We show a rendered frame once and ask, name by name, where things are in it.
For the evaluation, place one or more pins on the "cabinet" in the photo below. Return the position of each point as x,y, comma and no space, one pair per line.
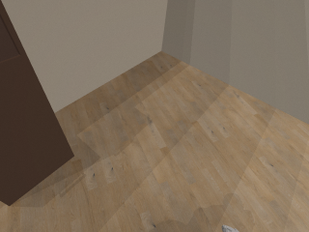
32,142

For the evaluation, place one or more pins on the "drawer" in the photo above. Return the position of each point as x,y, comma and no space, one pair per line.
7,48

